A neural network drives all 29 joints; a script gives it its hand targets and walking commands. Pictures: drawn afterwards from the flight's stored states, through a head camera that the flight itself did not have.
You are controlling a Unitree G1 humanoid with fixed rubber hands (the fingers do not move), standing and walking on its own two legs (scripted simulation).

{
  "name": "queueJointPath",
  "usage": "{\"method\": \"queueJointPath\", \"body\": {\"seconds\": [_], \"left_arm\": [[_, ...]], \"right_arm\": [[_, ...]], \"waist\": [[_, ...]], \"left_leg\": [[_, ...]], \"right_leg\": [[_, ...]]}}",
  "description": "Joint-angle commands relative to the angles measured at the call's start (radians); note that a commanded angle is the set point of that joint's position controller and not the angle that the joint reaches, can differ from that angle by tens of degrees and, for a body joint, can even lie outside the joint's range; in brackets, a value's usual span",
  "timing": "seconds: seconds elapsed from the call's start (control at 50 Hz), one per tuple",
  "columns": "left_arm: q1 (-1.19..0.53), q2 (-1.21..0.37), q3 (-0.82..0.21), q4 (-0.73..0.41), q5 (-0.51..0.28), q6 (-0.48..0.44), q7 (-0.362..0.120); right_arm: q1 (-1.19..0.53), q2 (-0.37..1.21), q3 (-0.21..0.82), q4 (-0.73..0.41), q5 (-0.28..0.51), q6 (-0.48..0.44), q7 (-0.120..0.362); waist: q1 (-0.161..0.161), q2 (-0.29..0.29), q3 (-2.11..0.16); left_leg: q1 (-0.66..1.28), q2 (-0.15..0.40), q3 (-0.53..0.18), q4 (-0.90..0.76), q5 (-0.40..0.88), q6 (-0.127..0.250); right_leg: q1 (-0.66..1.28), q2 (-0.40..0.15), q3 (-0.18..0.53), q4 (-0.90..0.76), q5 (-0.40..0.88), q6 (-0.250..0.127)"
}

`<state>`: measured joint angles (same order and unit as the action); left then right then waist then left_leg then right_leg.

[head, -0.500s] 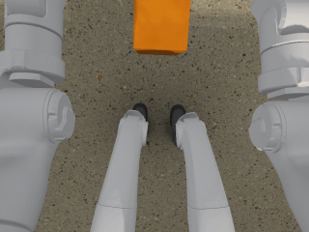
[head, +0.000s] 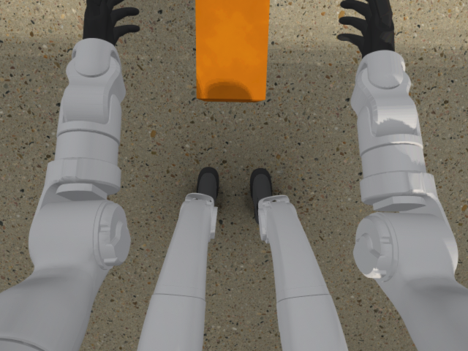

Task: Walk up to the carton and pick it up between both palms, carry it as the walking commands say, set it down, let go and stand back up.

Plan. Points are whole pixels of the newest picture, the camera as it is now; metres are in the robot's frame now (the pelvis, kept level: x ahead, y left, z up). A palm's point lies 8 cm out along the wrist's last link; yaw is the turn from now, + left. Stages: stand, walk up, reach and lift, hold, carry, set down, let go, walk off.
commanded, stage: let go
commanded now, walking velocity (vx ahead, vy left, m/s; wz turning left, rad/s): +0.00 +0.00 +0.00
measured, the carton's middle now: (231, 44) +0.57 +0.02 -0.58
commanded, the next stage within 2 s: stand in 1.10 s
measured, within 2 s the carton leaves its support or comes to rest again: neither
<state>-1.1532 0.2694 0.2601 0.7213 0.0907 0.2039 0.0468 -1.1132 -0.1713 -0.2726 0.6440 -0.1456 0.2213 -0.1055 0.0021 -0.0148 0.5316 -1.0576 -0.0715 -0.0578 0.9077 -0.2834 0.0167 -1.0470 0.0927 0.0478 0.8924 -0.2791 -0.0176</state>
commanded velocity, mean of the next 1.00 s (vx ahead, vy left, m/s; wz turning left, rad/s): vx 0.00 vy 0.00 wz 0.00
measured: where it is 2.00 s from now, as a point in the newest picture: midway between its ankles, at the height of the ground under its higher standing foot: (234, 206)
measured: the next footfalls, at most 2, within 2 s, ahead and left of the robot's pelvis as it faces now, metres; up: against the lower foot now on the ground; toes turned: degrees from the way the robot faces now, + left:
none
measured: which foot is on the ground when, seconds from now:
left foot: down 0.00-1.00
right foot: down 0.00-1.00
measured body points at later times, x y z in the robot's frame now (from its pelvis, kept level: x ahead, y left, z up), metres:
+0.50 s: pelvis +0.05 +0.00 +0.05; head +0.16 +0.00 +0.49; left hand +0.31 +0.21 -0.04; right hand +0.30 -0.22 -0.04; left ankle +0.07 +0.10 -0.67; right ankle +0.07 -0.10 -0.67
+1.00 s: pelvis +0.08 +0.00 +0.06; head +0.09 +0.00 +0.51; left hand +0.26 +0.23 -0.01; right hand +0.25 -0.23 -0.01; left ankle +0.07 +0.10 -0.67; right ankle +0.07 -0.10 -0.67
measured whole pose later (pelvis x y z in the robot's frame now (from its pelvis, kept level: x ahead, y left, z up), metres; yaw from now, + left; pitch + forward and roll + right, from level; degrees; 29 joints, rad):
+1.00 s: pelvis +0.08 +0.00 +0.06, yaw +0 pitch -7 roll +0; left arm 0.19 0.20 0.04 0.46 0.03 0.15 -0.08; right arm 0.22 -0.20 -0.04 0.42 -0.03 0.15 0.08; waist 0.00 0.00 0.14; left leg -0.05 -0.06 -0.04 0.47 -0.30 0.04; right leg -0.06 0.05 0.06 0.49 -0.31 -0.03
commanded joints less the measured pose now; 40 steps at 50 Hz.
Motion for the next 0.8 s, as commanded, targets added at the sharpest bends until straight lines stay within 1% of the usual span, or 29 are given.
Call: {"method": "queueJointPath", "body": {"seconds": [0.0,0.02,0.04,0.06,0.08,0.1,0.14,0.16,0.18,0.2,0.22,0.24,0.26,0.28,0.34,0.36,0.38,0.4,0.44,0.48,0.5,0.52,0.58,0.64,0.68,0.7,0.72,0.74,0.78], "left_arm": [[-0.03,0.119,-0.065,-0.429,-0.09,-0.021,0.02],[0.165,0.165,-0.106,-0.566,-0.053,-0.015,0.027],[0.138,0.114,-0.137,-0.568,-0.091,-0.003,0.034],[0.329,0.086,-0.159,-0.636,-0.087,-0.014,0.037],[0.217,0.132,-0.128,-0.562,-0.134,-0.024,0.028],[0.292,0.094,-0.116,-0.498,-0.127,-0.029,0.016],[0.422,0.061,-0.092,-0.381,-0.095,-0.032,-0.013],[0.689,0.029,-0.109,-0.434,-0.055,-0.041,-0.024],[0.532,0.037,-0.068,-0.334,-0.068,-0.056,-0.028],[0.629,-0.02,-0.085,-0.392,-0.046,-0.082,-0.024],[0.672,-0.036,-0.087,-0.34,-0.035,-0.097,-0.03],[0.519,-0.019,-0.071,-0.276,-0.054,-0.114,-0.03],[0.778,-0.1,-0.141,-0.282,-0.038,-0.135,-0.042],[0.741,-0.013,-0.059,-0.264,-0.018,-0.143,-0.042],[0.863,-0.051,-0.084,-0.18,-0.042,-0.165,-0.066],[0.93,-0.036,-0.06,-0.176,-0.023,-0.167,-0.077],[1.023,-0.039,-0.077,-0.246,0.004,-0.169,-0.082],[1.11,-0.045,-0.07,-0.234,0.009,-0.17,-0.082],[1.056,-0.026,-0.074,-0.232,0.009,-0.183,-0.089],[1.233,-0.054,-0.135,-0.34,0.001,-0.187,-0.102],[1.193,-0.05,-0.153,-0.384,-0.014,-0.195,-0.107],[1.057,-0.031,-0.141,-0.341,-0.045,-0.2,-0.108],[1.057,-0.016,-0.14,-0.413,-0.029,-0.198,-0.104],[1.28,-0.022,-0.167,-0.449,-0.035,-0.192,-0.112],[1.262,0.023,-0.16,-0.482,-0.062,-0.2,-0.12],[1.279,0.001,-0.145,-0.436,-0.057,-0.178,-0.126],[1.282,0.031,-0.172,-0.45,-0.062,-0.176,-0.128],[1.288,0.028,-0.16,-0.453,-0.055,-0.169,-0.124],[1.33,0.037,-0.171,-0.443,-0.066,-0.146,-0.122]], "right_arm": [[-0.027,-0.143,0.097,-0.39,0.098,-0.011,0.0],[0.195,-0.113,0.164,-0.516,0.102,-0.007,-0.011],[0.177,-0.16,0.138,-0.483,0.105,-0.009,-0.004],[0.361,-0.12,0.151,-0.534,0.107,-0.012,-0.006],[0.228,-0.109,0.143,-0.498,0.123,-0.013,-0.006],[0.307,-0.098,0.133,-0.456,0.121,-0.019,0.001],[0.434,-0.066,0.137,-0.396,0.102,-0.023,0.013],[0.729,-0.026,0.143,-0.386,0.08,-0.042,0.024],[0.564,-0.07,0.119,-0.275,0.101,-0.064,0.044],[0.617,-0.058,0.141,-0.308,0.098,-0.094,0.053],[0.679,-0.043,0.138,-0.274,0.096,-0.12,0.061],[0.519,-0.085,0.14,-0.185,0.117,-0.139,0.077],[0.783,-0.041,0.164,-0.197,0.088,-0.158,0.083],[0.719,-0.036,0.16,-0.198,0.103,-0.161,0.088],[0.818,0.002,0.176,-0.123,0.101,-0.18,0.093],[0.909,-0.036,0.15,-0.107,0.076,-0.181,0.1],[1.006,-0.049,0.136,-0.171,0.071,-0.195,0.096],[1.071,-0.098,0.127,-0.128,0.066,-0.195,0.096],[0.967,-0.099,0.145,-0.169,0.095,-0.217,0.099],[1.207,-0.089,0.132,-0.24,0.074,-0.223,0.116],[1.176,-0.098,0.17,-0.26,0.101,-0.227,0.123],[0.999,-0.101,0.16,-0.234,0.126,-0.22,0.121],[1.074,-0.112,0.171,-0.337,0.106,-0.216,0.153],[1.261,-0.114,0.191,-0.384,0.12,-0.219,0.173],[1.269,-0.121,0.205,-0.414,0.115,-0.22,0.173],[1.295,-0.143,0.198,-0.36,0.11,-0.206,0.174],[1.294,-0.148,0.19,-0.363,0.111,-0.198,0.17],[1.287,-0.132,0.202,-0.353,0.109,-0.189,0.167],[1.265,-0.175,0.195,-0.385,0.121,-0.162,0.171]], "waist": [[0.038,0.045,-2.108],[0.068,0.038,-2.284],[0.039,0.089,-2.173],[0.053,0.053,-2.171],[0.042,-0.001,-1.914],[0.004,-0.008,-1.877],[-0.002,-0.052,-1.657],[-0.014,-0.023,-1.729],[0.005,-0.022,-1.433],[0.021,0.013,-1.428],[-0.012,0.046,-1.391],[0.032,0.085,-1.084],[-0.008,0.1,-1.178],[0.043,0.083,-1.148],[0.014,-0.007,-0.944],[-0.004,-0.102,-0.904],[0.006,-0.029,-0.977],[-0.001,-0.061,-0.898],[0.023,-0.037,-0.745],[-0.019,0.027,-0.802],[-0.007,0.036,-0.735],[0.002,0.002,-0.589],[-0.008,0.06,-0.587],[-0.014,0.051,-0.679],[-0.022,-0.02,-0.68],[-0.03,-0.033,-0.597],[-0.045,0.027,-0.596],[-0.016,-0.012,-0.559],[-0.012,0.0,-0.482]], "left_leg": [[0.754,-0.003,0.023,0.001,0.776,-0.049],[0.936,0.006,0.017,0.001,0.86,-0.038],[0.842,0.022,0.002,0.021,0.826,-0.047],[0.842,0.019,0.021,-0.017,0.795,-0.039],[0.612,0.003,0.019,-0.026,0.683,-0.028],[0.646,0.019,0.019,-0.078,0.599,-0.02],[0.654,0.009,0.017,-0.141,0.43,0.004],[0.833,0.016,0.01,-0.166,0.532,0.011],[0.67,0.026,0.004,-0.131,0.51,-0.005],[0.752,0.03,-0.024,-0.152,0.598,-0.01],[0.798,0.046,-0.034,-0.138,0.654,-0.015],[0.675,0.067,-0.05,-0.145,0.595,-0.029],[0.805,0.059,-0.034,-0.189,0.54,-0.027],[0.723,0.061,-0.018,-0.194,0.463,-0.024],[0.601,0.044,0.016,-0.299,0.202,-0.009],[0.597,0.047,0.02,-0.338,0.156,-0.002],[0.68,0.048,0.035,-0.363,0.196,-0.008],[0.748,0.049,0.013,-0.404,0.24,0.001],[0.721,0.047,0.018,-0.42,0.138,0.006],[0.862,0.051,0.024,-0.472,0.166,0.002],[0.861,0.047,0.021,-0.481,0.184,0.004],[0.745,0.043,0.026,-0.483,0.073,-0.003],[0.805,0.06,0.037,-0.506,-0.062,-0.001],[0.933,0.041,0.053,-0.502,0.065,-0.015],[0.93,0.026,0.058,-0.507,0.092,-0.009],[0.969,0.042,0.04,-0.522,0.054,-0.001],[0.971,0.05,0.052,-0.526,0.06,-0.009],[0.954,0.037,0.046,-0.523,0.073,-0.015],[0.923,0.04,0.035,-0.55,0.02,-0.007]], "right_leg": [[0.819,-0.044,0.029,0.046,0.809,0.038],[0.969,-0.029,0.037,0.036,0.856,0.038],[0.843,-0.046,0.049,0.037,0.801,0.006],[0.959,-0.041,0.056,-0.001,0.839,0.003],[0.873,-0.043,0.058,0.015,0.808,0.015],[0.884,-0.051,0.045,-0.01,0.695,0.044],[0.79,-0.052,0.051,-0.096,0.553,0.071],[0.832,-0.037,0.028,-0.114,0.562,0.078],[0.627,-0.054,0.068,-0.13,0.532,0.06],[0.68,-0.044,0.057,-0.136,0.548,0.058],[0.603,-0.034,0.045,-0.143,0.541,0.052],[0.382,-0.045,0.054,-0.16,0.364,0.032],[0.534,-0.029,0.033,-0.194,0.336,0.023],[0.541,-0.045,0.047,-0.217,0.338,0.028],[0.647,-0.074,0.031,-0.29,0.244,0.036],[0.66,-0.06,0.003,-0.314,0.194,0.042],[0.746,-0.077,0.018,-0.353,0.212,0.034],[0.728,-0.066,0.014,-0.364,0.252,0.043],[0.681,-0.082,0.017,-0.396,0.09,0.024],[0.791,-0.074,-0.001,-0.448,0.098,0.011],[0.804,-0.075,0.015,-0.449,0.138,0.014],[0.694,-0.094,0.015,-0.462,0.023,0.014],[0.8,-0.091,-0.013,-0.477,-0.14,0.009],[0.933,-0.091,-0.01,-0.492,-0.014,0.007],[0.963,-0.083,-0.011,-0.491,0.081,0.019],[0.896,-0.089,-0.016,-0.482,0.03,0.019],[0.929,-0.085,-0.014,-0.488,0.048,0.017],[0.924,-0.085,-0.02,-0.493,0.067,0.021],[0.952,-0.073,-0.029,-0.5,0.013,0.014]]}}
